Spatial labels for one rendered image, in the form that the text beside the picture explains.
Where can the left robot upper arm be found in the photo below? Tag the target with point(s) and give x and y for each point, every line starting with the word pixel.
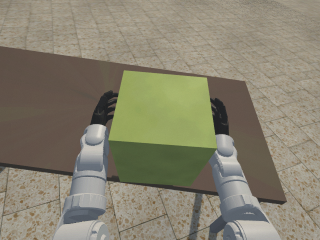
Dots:
pixel 84 230

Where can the robot right hand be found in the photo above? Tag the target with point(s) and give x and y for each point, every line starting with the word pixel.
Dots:
pixel 220 117

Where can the robot left hand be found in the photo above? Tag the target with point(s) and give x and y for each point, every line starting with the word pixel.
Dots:
pixel 100 115

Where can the right robot upper arm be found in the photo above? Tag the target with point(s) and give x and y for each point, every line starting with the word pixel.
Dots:
pixel 249 230

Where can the table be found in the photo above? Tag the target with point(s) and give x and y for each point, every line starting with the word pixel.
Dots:
pixel 47 101

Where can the right robot forearm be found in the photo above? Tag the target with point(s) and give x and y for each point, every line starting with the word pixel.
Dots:
pixel 236 199

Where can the left robot forearm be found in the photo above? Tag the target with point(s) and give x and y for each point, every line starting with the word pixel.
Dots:
pixel 86 200

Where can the carton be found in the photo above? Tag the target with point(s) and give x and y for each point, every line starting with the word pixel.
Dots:
pixel 162 130

